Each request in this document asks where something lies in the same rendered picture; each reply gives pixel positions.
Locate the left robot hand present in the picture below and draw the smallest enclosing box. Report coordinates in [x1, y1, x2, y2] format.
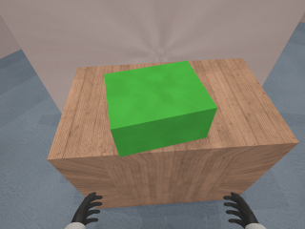
[71, 192, 102, 226]

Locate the pedestal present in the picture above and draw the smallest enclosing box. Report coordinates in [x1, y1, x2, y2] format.
[47, 58, 299, 209]

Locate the right robot hand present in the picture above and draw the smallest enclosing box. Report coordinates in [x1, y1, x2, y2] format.
[223, 192, 259, 229]

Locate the carton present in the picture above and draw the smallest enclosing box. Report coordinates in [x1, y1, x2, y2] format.
[104, 60, 217, 157]

